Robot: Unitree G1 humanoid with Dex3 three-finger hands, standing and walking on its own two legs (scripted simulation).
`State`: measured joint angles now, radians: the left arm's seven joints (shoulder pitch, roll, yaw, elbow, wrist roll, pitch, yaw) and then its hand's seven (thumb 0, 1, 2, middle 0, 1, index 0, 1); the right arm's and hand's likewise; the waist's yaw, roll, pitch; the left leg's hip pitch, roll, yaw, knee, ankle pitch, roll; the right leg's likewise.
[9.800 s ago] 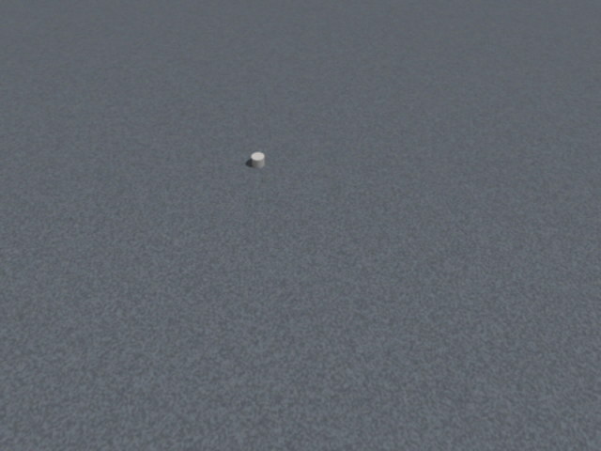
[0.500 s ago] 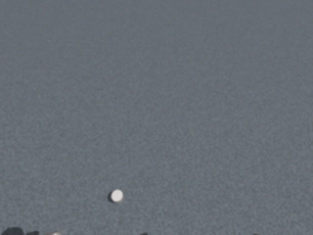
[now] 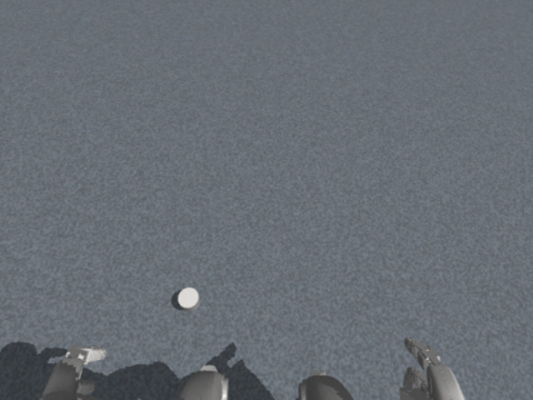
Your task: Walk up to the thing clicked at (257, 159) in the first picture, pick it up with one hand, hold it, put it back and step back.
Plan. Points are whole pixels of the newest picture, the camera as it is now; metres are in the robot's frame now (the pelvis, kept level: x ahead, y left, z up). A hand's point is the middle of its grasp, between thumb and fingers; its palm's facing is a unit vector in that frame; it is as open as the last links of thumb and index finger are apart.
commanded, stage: rise first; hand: left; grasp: from above
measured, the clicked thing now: (189, 299) +0.44 +0.24 -0.69
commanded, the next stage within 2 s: none
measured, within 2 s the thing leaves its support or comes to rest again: neither
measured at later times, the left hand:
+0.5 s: hand out of the picture +0.14 +0.26 -0.19, palm faces -0.21 -0.84 -0.50, open 14.0 cm
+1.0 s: hand (137, 339) +0.26 +0.30 -0.40, palm faces -0.45 -0.36 -0.82, open 14.0 cm
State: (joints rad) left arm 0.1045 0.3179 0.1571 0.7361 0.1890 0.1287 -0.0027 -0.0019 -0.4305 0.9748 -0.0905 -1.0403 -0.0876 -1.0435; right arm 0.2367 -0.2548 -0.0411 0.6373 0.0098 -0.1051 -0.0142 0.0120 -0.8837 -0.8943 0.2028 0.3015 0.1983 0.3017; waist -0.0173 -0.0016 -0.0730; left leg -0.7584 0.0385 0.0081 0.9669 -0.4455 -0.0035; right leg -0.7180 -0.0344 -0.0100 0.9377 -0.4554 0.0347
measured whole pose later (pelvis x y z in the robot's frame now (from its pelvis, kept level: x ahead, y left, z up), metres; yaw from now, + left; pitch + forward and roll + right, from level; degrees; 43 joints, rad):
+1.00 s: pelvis -0.08 -0.01 -0.26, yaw -2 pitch +34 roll -3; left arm -0.43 0.57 0.16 0.90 0.81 -0.18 0.11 0.00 -0.53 1.00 -0.09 -1.08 -0.08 -1.09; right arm 0.08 -0.30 -0.06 0.70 -0.02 -0.15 0.05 0.01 -0.89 -0.90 0.20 0.30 0.20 0.30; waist -0.02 0.01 -0.14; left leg -1.95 0.05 -0.07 2.01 -0.65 -0.02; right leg -1.89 -0.01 -0.02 1.99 -0.69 0.02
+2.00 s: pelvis -0.08 +0.00 -0.38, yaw -7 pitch +33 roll -8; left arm -0.90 0.82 0.17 1.42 1.28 -0.30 0.38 0.00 -0.53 1.00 -0.09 -1.01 -0.09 -1.01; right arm 0.10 -0.27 0.05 0.77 -0.17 -0.03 0.13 0.00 -0.91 -0.90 0.20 0.30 0.20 0.30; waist -0.19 -0.03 -0.03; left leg -2.31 0.03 -0.15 2.40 -0.67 -0.02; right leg -2.22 0.01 -0.06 2.33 -0.70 0.05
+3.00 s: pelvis -0.08 +0.00 -0.39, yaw -8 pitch +32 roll -8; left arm -1.02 0.85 0.11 1.51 1.16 -0.11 0.28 0.00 -0.54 0.98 -0.08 -1.05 -0.08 -1.04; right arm 0.16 -0.30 0.14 0.71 -0.13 -0.03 0.14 0.00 -0.91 -0.90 0.20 0.30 0.20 0.30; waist -0.29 0.01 0.04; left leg -2.33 0.05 -0.17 2.43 -0.68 -0.01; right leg -2.24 0.03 -0.07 2.35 -0.68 0.06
